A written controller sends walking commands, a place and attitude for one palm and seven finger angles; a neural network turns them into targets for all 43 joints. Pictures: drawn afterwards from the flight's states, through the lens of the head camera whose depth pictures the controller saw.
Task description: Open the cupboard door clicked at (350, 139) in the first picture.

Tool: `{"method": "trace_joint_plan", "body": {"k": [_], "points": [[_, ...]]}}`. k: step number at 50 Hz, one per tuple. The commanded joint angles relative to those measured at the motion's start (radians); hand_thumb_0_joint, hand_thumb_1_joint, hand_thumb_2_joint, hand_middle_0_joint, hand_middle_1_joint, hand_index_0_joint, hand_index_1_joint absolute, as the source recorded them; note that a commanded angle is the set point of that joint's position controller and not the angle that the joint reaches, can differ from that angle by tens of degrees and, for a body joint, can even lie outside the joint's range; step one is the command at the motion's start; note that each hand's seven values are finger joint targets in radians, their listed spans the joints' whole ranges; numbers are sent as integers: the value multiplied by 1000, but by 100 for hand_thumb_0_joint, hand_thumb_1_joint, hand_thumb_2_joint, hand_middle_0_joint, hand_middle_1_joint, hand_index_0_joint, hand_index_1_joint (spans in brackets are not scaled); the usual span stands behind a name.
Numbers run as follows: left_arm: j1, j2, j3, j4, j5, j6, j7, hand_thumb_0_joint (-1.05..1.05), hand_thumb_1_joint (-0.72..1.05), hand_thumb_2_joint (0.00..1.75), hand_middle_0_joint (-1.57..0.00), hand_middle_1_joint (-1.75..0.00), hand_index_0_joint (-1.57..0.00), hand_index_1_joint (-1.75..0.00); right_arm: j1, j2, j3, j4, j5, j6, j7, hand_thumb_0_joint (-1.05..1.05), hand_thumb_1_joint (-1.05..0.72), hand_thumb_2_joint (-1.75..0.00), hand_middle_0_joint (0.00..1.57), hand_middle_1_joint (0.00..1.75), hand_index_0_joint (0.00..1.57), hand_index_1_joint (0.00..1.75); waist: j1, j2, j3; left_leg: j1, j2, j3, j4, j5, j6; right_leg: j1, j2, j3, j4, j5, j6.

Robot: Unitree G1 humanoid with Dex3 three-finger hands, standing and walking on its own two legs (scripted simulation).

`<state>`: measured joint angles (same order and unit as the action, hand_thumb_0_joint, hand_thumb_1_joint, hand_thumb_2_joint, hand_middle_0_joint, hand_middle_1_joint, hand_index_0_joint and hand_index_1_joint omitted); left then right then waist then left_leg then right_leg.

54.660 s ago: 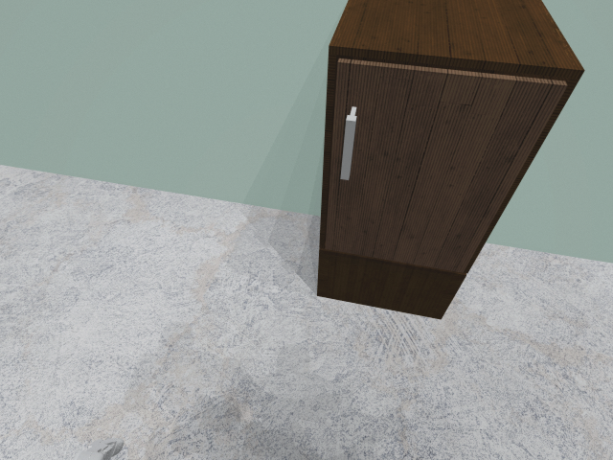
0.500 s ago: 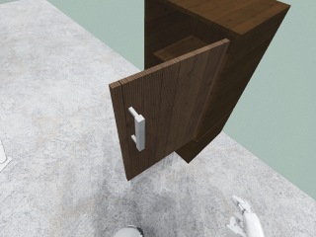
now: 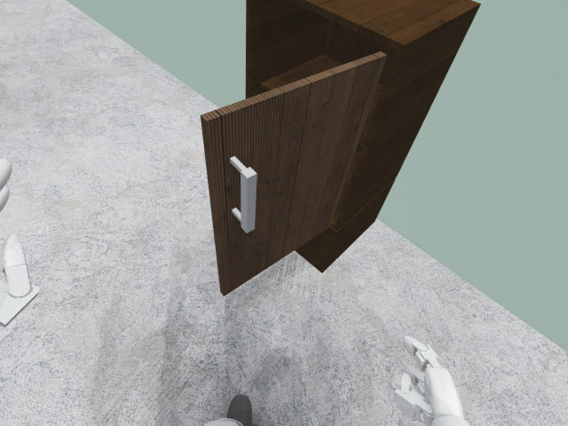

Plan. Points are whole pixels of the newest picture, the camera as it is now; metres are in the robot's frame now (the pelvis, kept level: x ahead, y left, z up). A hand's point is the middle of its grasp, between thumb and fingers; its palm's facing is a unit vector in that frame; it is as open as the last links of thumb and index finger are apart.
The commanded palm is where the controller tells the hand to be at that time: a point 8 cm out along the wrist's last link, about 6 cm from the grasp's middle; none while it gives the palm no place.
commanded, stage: stop stepping back and stand still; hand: left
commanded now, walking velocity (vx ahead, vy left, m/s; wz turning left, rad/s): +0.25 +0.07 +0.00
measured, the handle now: (242, 196) +0.50 +0.12 -0.02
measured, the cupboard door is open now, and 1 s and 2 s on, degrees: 82 82 82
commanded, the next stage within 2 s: let the arm hang, fingers relaxed in 0.84 s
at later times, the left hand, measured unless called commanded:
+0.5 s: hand out of the picture +0.13 +0.25 +0.18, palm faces +0.38 -0.78 -0.49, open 7.4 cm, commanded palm +0.08 +0.30 +0.18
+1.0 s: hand (15, 371) +0.15 +0.27 +0.11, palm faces +0.28 -0.81 -0.52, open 7.4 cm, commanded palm none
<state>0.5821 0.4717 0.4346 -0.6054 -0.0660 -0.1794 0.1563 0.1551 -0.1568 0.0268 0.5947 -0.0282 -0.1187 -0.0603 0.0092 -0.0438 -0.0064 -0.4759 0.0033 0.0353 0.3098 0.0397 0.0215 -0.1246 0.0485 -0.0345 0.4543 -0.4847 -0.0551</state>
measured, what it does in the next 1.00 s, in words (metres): steps on the spot: left foot, then left foot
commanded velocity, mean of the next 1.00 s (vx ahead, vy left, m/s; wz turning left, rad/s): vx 0.09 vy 0.00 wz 0.00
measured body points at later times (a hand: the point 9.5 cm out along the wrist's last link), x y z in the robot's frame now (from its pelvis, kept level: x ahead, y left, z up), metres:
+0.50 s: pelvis -0.07 +0.00 +0.01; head -0.07 +0.01 +0.46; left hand +0.10 +0.29 +0.20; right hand +0.07 -0.24 -0.08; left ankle -0.01 +0.10 -0.69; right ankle -0.08 -0.09 -0.73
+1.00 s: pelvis -0.07 +0.02 +0.00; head -0.05 +0.00 +0.45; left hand +0.13 +0.31 +0.14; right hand +0.11 -0.20 -0.10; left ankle -0.03 +0.14 -0.73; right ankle -0.08 -0.09 -0.73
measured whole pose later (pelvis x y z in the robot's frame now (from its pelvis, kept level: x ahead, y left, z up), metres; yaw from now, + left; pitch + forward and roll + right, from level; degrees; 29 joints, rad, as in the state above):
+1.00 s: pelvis -0.07 +0.02 +0.00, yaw +1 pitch +1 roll -1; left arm 0.44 0.41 0.29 -0.23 0.00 -0.18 0.08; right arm 0.16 -0.21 0.01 0.70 0.00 -0.15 -0.01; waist 0.01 0.05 0.00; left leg -0.34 0.05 0.06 0.54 -0.22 0.00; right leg -0.25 0.01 -0.07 0.52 -0.29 -0.02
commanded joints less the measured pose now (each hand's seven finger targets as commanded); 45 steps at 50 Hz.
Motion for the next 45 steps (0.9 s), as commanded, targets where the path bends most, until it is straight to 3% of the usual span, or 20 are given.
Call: {"method": "trace_joint_plan", "body": {"k": [1,2,4,7,9,11,12,14,18,19,21,22,23,25,30,33,35,38,42,45], "points": [[-51,253,207,-245,-16,-63,24,0,90,90,-20,-30,-20,-30,-53,-155,-49,-98,-17,-12,-15,0,-90,-90,20,30,20,30,-6,-32,-121,315,8,-28,550,-289,-59,-375,-354,240,-332,83,-141],[-84,211,176,-194,-18,-43,15,0,90,90,-20,-30,-20,-30,-44,-153,-61,-89,13,-22,-17,0,-90,-90,20,30,20,30,-5,-160,-138,246,-28,-60,641,-347,-63,-364,-328,266,-293,-18,-148],[-79,131,122,-105,-1,-18,15,0,90,90,-20,-30,-20,-30,-46,-158,-58,-87,33,-26,-31,0,-90,-90,20,30,20,30,-27,-58,-8,149,35,-76,510,-334,-34,-260,-289,174,-196,179,-106],[-155,106,77,-46,22,-30,15,0,90,90,-20,-30,-20,-30,-42,-185,-54,-77,33,-54,-47,0,-90,-90,20,30,20,30,-31,124,40,290,63,-79,117,-203,-2,-220,-159,69,-47,241,9],[-165,135,93,-49,31,-53,19,0,90,90,-20,-30,-20,-30,-21,-190,-49,-85,31,-73,-46,0,-90,-90,20,30,20,30,-16,199,-32,332,169,-266,55,-87,49,-194,-59,30,64,255,59],[-183,138,87,-133,30,-72,13,0,90,90,-20,-30,-20,-30,-20,-173,-49,-79,13,-90,-38,0,-90,-90,20,30,20,30,-26,259,-79,294,235,-444,-130,-310,46,-168,-17,34,249,15,60],[-171,152,100,-154,34,-79,15,0,90,90,-20,-30,-20,-30,-32,-167,-51,-81,9,-100,-33,0,-90,-90,20,30,20,30,-11,245,-76,249,248,-450,-182,-467,60,-151,-29,57,297,-15,52],[-62,127,103,-144,33,-72,18,0,90,90,-20,-30,-20,-30,-31,-160,-49,-92,9,-100,-20,0,-90,-90,20,30,20,30,-2,229,-65,153,216,-351,-216,-589,61,-59,-25,21,224,-4,41],[58,123,118,-109,28,-50,16,0,90,90,-20,-30,-20,-30,-32,-170,-60,-114,6,-60,-20,0,-90,-90,20,30,20,30,-8,221,-55,0,103,-159,-114,-642,-25,127,-3,-49,-37,20,12],[51,130,124,-97,30,-45,14,0,90,90,-20,-30,-20,-30,-33,-166,-65,-119,4,-43,-22,0,-90,-90,20,30,20,30,-12,138,-42,-8,53,-95,53,-594,-34,79,-66,38,-119,-19,-22],[-49,162,141,-120,20,-47,16,0,90,90,-20,-30,-20,-30,-18,-162,-80,-102,12,-14,-22,0,-90,-90,20,30,20,30,-9,-181,-15,-31,-16,-23,600,-414,-39,-162,-380,460,-329,-281,-161],[-102,163,154,-120,21,-53,24,0,90,90,-20,-30,-20,-30,-17,-174,-79,-93,12,-21,-21,0,-90,-90,20,30,20,30,-20,-146,10,-104,-3,-45,733,-398,-39,-171,-398,489,-330,-209,-185],[-109,140,134,-56,17,-61,23,0,90,90,-20,-30,-20,-30,7,-169,-71,-73,11,-30,-21,0,-90,-90,20,30,20,30,-39,-51,14,-102,35,-62,746,-388,-33,-176,-381,393,-286,-136,-163],[-119,109,100,34,31,-64,19,0,90,90,-20,-30,-20,-30,6,-154,-62,-70,20,-31,-26,0,-90,-90,20,30,20,30,-41,-35,27,-8,55,-15,586,-362,-22,-221,-304,241,-247,-106,-101],[-175,96,60,-44,43,-76,29,0,90,90,-20,-30,-20,-30,-16,-161,-62,-79,21,-70,-47,0,-90,-90,20,30,20,30,-13,8,28,243,28,56,165,-333,12,-181,-233,163,-119,60,-49],[-161,126,98,-144,36,-89,27,0,90,90,-20,-30,-20,-30,-21,-198,-80,-111,31,-77,-41,0,-90,-90,20,30,20,30,-2,143,-62,358,170,-132,137,-3,60,-156,-104,59,96,370,49],[-131,137,120,-159,43,-95,18,0,90,90,-20,-30,-20,-30,-4,-165,-64,-97,23,-79,-29,0,-90,-90,20,30,20,30,-11,252,-80,337,202,-188,71,99,68,-154,-57,-22,173,255,66],[-101,123,119,-131,41,-97,14,0,90,90,-20,-30,-20,-30,-4,-165,-63,-93,21,-94,-16,0,-90,-90,20,30,20,30,-8,212,-51,302,224,-155,78,156,59,-112,-59,-12,90,205,64],[4,92,116,-52,19,-82,7,0,90,90,-20,-30,-20,-30,0,-167,-72,-109,31,-79,-6,0,-90,-90,20,30,20,30,-18,71,-102,276,110,-25,164,10,-11,-26,-97,72,-35,536,42],[5,104,124,-56,12,-74,8,0,90,90,-20,-30,-20,-30,-12,-154,-66,-110,27,-63,-9,0,-90,-90,20,30,20,30,-22,65,-120,290,91,-4,162,-65,-18,-43,-116,96,-58,548,40]]}}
